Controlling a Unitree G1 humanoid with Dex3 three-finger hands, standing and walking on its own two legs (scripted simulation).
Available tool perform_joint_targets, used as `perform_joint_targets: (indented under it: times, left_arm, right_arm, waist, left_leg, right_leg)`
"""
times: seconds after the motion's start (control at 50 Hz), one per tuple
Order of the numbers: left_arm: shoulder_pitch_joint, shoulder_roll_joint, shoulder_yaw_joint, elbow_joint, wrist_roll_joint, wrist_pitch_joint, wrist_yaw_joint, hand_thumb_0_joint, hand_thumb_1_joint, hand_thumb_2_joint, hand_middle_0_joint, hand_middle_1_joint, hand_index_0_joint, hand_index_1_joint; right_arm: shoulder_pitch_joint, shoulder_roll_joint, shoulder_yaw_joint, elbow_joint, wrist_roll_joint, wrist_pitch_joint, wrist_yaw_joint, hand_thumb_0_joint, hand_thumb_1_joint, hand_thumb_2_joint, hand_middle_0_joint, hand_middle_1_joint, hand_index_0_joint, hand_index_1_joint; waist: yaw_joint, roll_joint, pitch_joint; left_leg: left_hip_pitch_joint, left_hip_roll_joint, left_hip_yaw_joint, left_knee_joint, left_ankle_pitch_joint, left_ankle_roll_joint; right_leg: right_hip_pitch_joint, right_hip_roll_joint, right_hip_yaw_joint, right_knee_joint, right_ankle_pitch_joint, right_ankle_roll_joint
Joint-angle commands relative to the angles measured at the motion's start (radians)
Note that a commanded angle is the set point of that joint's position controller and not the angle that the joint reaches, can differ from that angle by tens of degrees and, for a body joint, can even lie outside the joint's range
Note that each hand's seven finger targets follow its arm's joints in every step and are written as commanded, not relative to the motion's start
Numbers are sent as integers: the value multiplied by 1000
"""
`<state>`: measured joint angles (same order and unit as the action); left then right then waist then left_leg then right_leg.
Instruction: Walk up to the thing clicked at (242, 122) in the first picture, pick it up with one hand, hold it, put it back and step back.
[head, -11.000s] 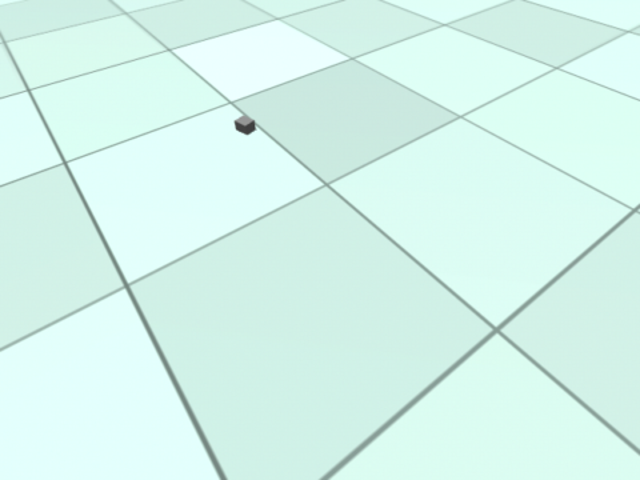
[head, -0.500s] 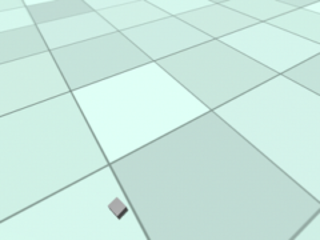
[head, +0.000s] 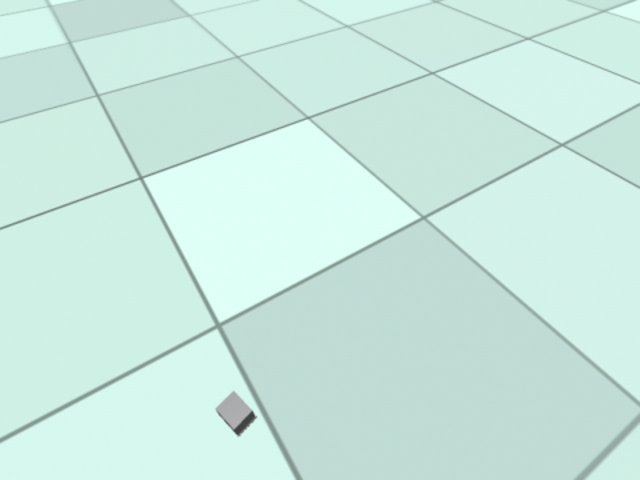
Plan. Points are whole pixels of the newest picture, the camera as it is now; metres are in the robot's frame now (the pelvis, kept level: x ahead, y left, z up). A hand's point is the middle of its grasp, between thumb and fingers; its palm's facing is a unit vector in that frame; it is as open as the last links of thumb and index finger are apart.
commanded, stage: stand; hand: left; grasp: from above
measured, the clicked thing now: (235, 412) +0.44 +0.29 -0.75
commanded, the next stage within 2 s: rise first in 0.70 s
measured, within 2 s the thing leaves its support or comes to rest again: neither
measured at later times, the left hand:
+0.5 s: hand out of the picture +0.07 +0.25 -0.16, palm faces -0.04 -0.94 -0.34, open 7.4 cm
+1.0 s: hand out of the picture +0.14 +0.25 -0.17, palm faces +0.00 -0.94 -0.34, open 8.3 cm
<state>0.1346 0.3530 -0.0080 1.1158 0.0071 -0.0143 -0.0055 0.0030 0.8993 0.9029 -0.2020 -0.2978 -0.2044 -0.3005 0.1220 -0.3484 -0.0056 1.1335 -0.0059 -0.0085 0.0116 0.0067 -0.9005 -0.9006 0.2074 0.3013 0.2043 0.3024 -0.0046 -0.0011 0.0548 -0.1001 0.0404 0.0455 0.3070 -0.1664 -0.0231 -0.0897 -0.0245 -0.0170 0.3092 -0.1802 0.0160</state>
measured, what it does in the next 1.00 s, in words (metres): stands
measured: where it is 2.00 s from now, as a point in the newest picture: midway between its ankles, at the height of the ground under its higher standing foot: outside the picture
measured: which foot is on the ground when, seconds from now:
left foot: down 0.00-1.00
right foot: down 0.00-1.00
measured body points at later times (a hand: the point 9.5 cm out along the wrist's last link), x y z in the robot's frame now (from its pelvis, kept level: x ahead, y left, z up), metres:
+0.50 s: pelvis +0.01 +0.00 +0.00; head +0.02 +0.00 +0.45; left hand +0.08 +0.30 -0.13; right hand +0.08 -0.30 -0.13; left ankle +0.00 +0.13 -0.75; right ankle -0.01 -0.13 -0.75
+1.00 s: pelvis -0.01 +0.00 -0.01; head +0.04 +0.01 +0.43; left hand +0.14 +0.30 -0.14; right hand +0.09 -0.27 -0.14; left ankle +0.00 +0.13 -0.75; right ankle -0.01 -0.13 -0.75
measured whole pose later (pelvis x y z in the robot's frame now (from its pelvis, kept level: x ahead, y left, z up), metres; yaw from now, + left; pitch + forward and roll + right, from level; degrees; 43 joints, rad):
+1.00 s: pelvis -0.01 +0.00 -0.01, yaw +1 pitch +5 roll +0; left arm -0.05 0.33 0.12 1.08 0.09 -0.03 -0.01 0.00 0.63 0.92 -0.16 -0.60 -0.18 -0.59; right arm 0.20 -0.28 -0.02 0.83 0.03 -0.05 -0.02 0.01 -0.94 -0.91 0.20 0.30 0.20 0.30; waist -0.02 -0.01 0.04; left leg -0.37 0.04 0.03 0.53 -0.24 -0.02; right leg -0.35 -0.03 -0.03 0.53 -0.26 0.01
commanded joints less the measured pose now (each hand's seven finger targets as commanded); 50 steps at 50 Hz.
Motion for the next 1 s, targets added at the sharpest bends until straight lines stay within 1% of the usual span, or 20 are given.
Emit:
perform_joint_targets:
  times: [0.0, 0.08, 0.16, 0.22, 0.4, 0.56, 0.66, 0.72, 0.76, 0.78, 0.8, 0.82, 0.84, 0.86, 0.88, 0.9, 0.92, 0.94, 0.96, 0.98]
  left_arm:
    - [-35, 217, 43, -53, 2, -16, 14, 0, 900, 900, -200, -300, -200, -301]
    - [-30, 215, 43, -52, 2, -16, 14, 0, 900, 900, -200, -300, -200, -301]
    - [-36, 214, 45, -50, 1, -14, 15, 0, 900, 900, -200, -300, -200, -301]
    - [-34, 217, 44, -53, 3, -15, 13, 0, 900, 900, -200, -300, -200, -301]
    - [-31, 216, 43, -49, 2, -16, 14, 0, 900, 900, -200, -300, -200, -301]
    - [-43, 218, 45, -54, 4, -19, 17, 0, 900, 900, -200, -300, -200, -301]
    - [-34, 214, 44, -52, 3, -15, 16, 0, 900, 900, -200, -300, -200, -301]
    - [-37, 215, 45, -54, 3, -16, 15, 0, 900, 900, -200, -300, -200, -301]
    - [-36, 219, 46, -54, 4, -17, 16, 0, 900, 900, -200, -300, -200, -301]
    - [-42, 213, 44, -54, 3, -16, 16, 0, 820, 980, -234, -380, -212, -381]
    - [-393, 43, 47, -405, -41, -110, 30, 0, 761, 922, -203, -460, -200, -461]
    - [-477, 91, 67, -323, -38, -98, 36, 0, 702, 888, -176, -540, -199, -541]
    - [-286, 212, 141, -145, -7, -60, 39, 0, 622, 900, -144, -620, -175, -621]
    - [-253, 218, 155, -66, 21, -38, 27, 0, 542, 889, -140, -700, -174, -701]
    - [-326, 218, 156, -89, 36, -38, 12, 0, 462, 912, -101, -780, -147, -781]
    - [-309, 246, 182, -96, 77, -43, 5, 0, 382, 935, -103, -860, -150, -861]
    - [-196, 232, 202, -45, 110, -30, 2, 0, 302, 936, -94, -940, -144, -908]
    - [-145, 210, 211, -65, 122, -22, 1, 0, 222, 952, -75, -995, -125, -941]
    - [-127, 204, 217, -102, 136, -13, 7, 0, 142, 976, -41, -1030, -89, -978]
    - [-113, 191, 214, -120, 145, 2, 15, 0, 62, 960, -58, -1043, -108, -989]
  right_arm:
    - [-31, -212, -37, -58, -5, -19, -16, 0, -900, -900, 200, 300, 200, 300]
    - [-34, -217, -37, -59, -3, -20, -18, 0, -900, -900, 200, 300, 200, 300]
    - [-32, -212, -34, -55, -3, -19, -17, 0, -900, -900, 200, 300, 200, 300]
    - [-34, -214, -36, -58, -5, -19, -17, 0, -900, -900, 200, 300, 200, 300]
    - [-40, -211, -35, -58, -3, -18, -17, 0, -900, -900, 200, 300, 200, 300]
    - [-38, -214, -37, -61, -2, -18, -18, 0, -900, -900, 200, 300, 200, 300]
    - [-43, -213, -37, -61, -3, -17, -19, 0, -900, -900, 200, 300, 200, 300]
    - [-33, -215, -39, -60, -4, -17, -18, 0, -900, -900, 200, 300, 200, 300]
    - [-47, -213, -39, -63, -2, -17, -18, 0, -900, -900, 200, 300, 200, 300]
    - [-35, -211, -36, -62, -3, -18, -18, 0, -855, -899, 197, 301, 198, 301]
    - [-22, -47, 4, -346, 66, -68, -36, 0, -935, -919, 198, 300, 199, 300]
    - [28, -75, -2, -293, 67, -69, -47, 0, -949, -915, 198, 300, 199, 300]
    - [72, -115, -28, -293, 68, -56, -56, 0, -943, -914, 198, 300, 199, 300]
    - [82, -112, -39, -309, 57, -48, -55, 0, -928, -909, 198, 300, 199, 300]
    - [86, -103, -44, -340, 54, -52, -55, 0, -959, -916, 198, 300, 199, 300]
    - [93, -105, -61, -365, 39, -59, -55, 0, -1016, -931, 198, 300, 199, 300]
    - [125, -96, -72, -376, 29, -62, -51, 0, -1015, -929, 199, 300, 200, 300]
    - [130, -92, -80, -403, 25, -65, -44, 0, -1006, -926, 199, 300, 200, 300]
    - [139, -92, -85, -429, 25, -67, -41, 0, -989, -923, 199, 300, 200, 300]
    - [138, -85, -84, -447, 27, -69, -40, 0, -993, -923, 199, 300, 200, 300]
  waist:
    - [1, 5, -74]
    - [3, 4, -78]
    - [2, 4, -50]
    - [1, 0, -62]
    - [3, -7, -65]
    - [-2, -5, -94]
    - [3, -2, -70]
    - [-1, 0, -71]
    - [2, 2, -76]
    - [-2, 2, -63]
    - [-115, 43, 20]
    - [-81, -3, -23]
    - [-45, 2, -29]
    - [-42, -31, -60]
    - [-39, -72, -75]
    - [-16, -50, -146]
    - [3, -7, -198]
    - [26, 16, -250]
    - [32, 42, -283]
    - [36, 50, -270]
  left_leg:
    - [24, 107, -91, -35, 133, 34]
    - [34, 111, -87, -28, 144, 37]
    - [17, 106, -92, -43, 128, 33]
    - [28, 109, -90, -38, 125, 31]
    - [29, 108, -90, -34, 139, 35]
    - [47, 114, -86, -18, 188, 37]
    - [38, 112, -85, -29, 160, 36]
    - [27, 107, -82, -31, 140, 35]
    - [38, 110, -89, -31, 158, 36]
    - [17, 106, -86, -37, 143, 35]
    - [-120, -42, 23, 40, -18, 34]
    - [-106, -40, 17, 50, -31, 37]
    - [-128, -40, 19, 62, -33, 34]
    - [-159, -47, 15, 105, -25, 38]
    - [-188, -43, 8, 141, -9, 42]
    - [-197, -46, 11, 169, 3, 39]
    - [-217, -53, 6, 198, 27, 31]
    - [-235, -57, 4, 229, 50, 27]
    - [-222, -57, 4, 239, 73, 22]
    - [-233, -56, -1, 237, 80, 17]
  right_leg:
    - [-8, -118, 82, -45, 146, -36]
    - [-4, -120, 82, -42, 162, -35]
    - [-20, -115, 79, -47, 129, -32]
    - [-24, -115, 80, -49, 122, -34]
    - [-16, -116, 76, -46, 144, -31]
    - [7, -123, 77, -35, 211, -32]
    - [-12, -116, 72, -40, 160, -33]
    - [-4, -120, 79, -46, 154, -33]
    - [-8, -116, 74, -40, 168, -33]
    - [-4, -118, 77, -46, 158, -32]
    - [-231, 16, 3, 18, 50, -21]
    - [-179, 14, -10, 22, 19, -19]
    - [-174, 21, -20, 35, -6, -27]
    - [-198, 21, -21, 60, -11, -28]
    - [-217, 25, -24, 97, 3, -28]
    - [-205, 17, -16, 131, 22, -29]
    - [-211, 14, -17, 170, 41, -34]
    - [-210, 16, -17, 204, 54, -36]
    - [-212, 20, -18, 230, 67, -38]
    - [-230, 25, -23, 234, 63, -39]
